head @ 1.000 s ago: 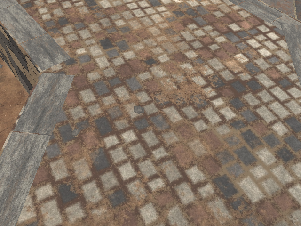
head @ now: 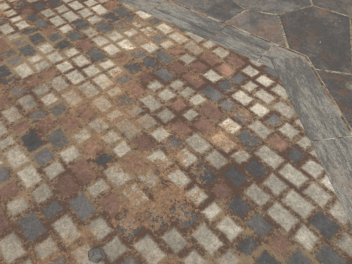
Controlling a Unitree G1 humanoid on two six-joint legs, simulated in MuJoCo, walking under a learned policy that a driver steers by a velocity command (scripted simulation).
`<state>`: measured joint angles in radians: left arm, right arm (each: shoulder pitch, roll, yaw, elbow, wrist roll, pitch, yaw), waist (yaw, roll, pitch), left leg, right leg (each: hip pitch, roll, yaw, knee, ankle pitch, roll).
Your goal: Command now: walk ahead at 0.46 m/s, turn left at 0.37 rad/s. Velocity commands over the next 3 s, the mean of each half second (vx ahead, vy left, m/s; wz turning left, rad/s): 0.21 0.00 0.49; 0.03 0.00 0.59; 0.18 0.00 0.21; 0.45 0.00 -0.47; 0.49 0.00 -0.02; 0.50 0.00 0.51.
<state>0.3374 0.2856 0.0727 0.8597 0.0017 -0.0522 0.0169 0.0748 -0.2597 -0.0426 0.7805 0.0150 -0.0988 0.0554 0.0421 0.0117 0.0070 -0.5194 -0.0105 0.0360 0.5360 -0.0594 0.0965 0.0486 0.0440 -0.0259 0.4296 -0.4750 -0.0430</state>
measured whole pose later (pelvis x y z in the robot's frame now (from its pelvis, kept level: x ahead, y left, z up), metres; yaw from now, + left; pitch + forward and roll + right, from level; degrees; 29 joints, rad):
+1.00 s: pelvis +0.19 +0.03 +0.01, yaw +36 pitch +2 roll -2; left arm 0.13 0.32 0.09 0.71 0.01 0.02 0.04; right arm 0.23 -0.29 -0.07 0.62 -0.02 0.04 0.00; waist 0.00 -0.04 0.04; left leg -0.33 -0.01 -0.02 0.59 -0.30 0.04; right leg -0.51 -0.05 -0.01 0.96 -0.48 0.05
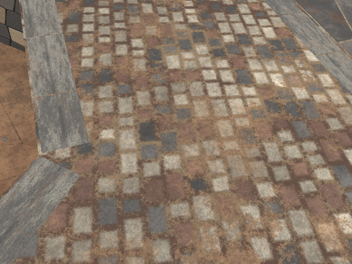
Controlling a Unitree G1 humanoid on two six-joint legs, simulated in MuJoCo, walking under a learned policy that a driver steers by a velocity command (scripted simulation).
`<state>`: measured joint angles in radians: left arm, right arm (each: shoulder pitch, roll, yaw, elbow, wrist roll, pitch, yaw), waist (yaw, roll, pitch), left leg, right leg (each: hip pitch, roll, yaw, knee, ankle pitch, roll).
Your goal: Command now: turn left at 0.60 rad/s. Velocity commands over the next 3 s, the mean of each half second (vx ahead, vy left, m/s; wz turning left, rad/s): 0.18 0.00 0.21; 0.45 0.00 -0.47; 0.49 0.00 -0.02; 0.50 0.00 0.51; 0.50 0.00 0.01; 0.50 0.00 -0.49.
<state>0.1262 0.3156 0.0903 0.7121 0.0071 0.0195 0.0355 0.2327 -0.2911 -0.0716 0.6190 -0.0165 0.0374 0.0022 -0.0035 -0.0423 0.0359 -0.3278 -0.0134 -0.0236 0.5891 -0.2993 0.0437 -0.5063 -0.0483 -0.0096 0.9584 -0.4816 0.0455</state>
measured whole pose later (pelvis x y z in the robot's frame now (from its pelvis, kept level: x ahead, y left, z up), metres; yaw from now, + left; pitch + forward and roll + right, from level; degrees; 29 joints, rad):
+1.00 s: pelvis +0.30 +0.00 +0.01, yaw -14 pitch +1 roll +2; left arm 0.30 0.32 0.07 0.71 -0.03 -0.03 0.01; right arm 0.21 -0.26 -0.06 0.69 -0.01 -0.10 0.01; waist 0.00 -0.05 0.02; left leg -0.24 -0.03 0.06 0.41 -0.19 0.02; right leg -0.50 -0.04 0.06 1.18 -0.35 -0.01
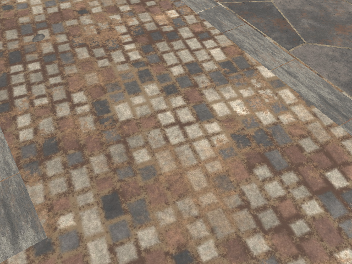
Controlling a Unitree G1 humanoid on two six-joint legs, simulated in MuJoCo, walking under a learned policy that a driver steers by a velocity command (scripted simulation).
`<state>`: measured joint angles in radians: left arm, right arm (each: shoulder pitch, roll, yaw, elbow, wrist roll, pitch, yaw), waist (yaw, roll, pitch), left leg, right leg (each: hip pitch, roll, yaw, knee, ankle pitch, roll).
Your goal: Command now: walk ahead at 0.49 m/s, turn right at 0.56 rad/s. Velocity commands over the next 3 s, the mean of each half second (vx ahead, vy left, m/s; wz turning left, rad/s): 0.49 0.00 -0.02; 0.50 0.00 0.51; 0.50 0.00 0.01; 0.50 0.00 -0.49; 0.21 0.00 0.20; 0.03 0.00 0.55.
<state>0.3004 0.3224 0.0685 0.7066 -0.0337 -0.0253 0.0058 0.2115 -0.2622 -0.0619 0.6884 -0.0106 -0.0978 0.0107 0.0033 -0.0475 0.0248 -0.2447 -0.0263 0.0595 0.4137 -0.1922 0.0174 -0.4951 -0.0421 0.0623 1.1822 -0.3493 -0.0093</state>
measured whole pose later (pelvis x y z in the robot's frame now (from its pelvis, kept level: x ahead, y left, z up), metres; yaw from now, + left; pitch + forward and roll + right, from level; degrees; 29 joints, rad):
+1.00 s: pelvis +0.52 +0.02 +0.00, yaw +19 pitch +1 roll +0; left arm 0.18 0.30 0.06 0.72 0.00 -0.11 0.01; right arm 0.25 -0.30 -0.07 0.71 0.01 -0.05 0.03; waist -0.02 -0.02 0.07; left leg -0.32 -0.10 -0.01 0.48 -0.17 0.10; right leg -0.46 -0.07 0.05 1.17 -0.36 0.01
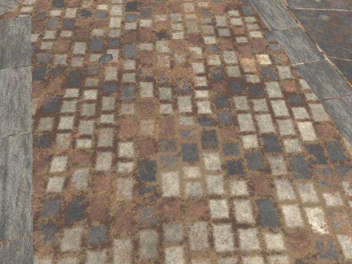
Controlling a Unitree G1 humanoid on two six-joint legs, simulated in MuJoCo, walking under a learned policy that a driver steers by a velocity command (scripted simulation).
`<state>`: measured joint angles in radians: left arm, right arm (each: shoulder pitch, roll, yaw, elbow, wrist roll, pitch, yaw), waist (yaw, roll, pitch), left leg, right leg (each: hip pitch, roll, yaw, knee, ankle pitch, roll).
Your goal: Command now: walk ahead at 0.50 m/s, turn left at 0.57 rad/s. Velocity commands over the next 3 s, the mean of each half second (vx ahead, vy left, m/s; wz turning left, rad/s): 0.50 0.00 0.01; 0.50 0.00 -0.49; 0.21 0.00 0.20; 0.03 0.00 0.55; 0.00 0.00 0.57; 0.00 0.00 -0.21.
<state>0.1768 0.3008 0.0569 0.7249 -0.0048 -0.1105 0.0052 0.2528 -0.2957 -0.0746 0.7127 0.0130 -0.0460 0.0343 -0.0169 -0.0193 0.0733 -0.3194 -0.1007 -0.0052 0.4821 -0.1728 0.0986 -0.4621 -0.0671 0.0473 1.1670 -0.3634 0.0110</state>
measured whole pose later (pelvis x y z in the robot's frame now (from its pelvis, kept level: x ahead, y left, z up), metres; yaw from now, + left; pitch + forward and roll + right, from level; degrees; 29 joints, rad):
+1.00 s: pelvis +0.59 -0.05 +0.00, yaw -19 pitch +1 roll +1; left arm 0.32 0.31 0.06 0.72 -0.02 -0.03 0.01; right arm 0.19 -0.27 -0.05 0.70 -0.01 -0.10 0.01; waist 0.01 -0.04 0.01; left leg -0.30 -0.04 0.01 0.45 -0.18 0.02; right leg -0.43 0.02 0.09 1.15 -0.38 -0.01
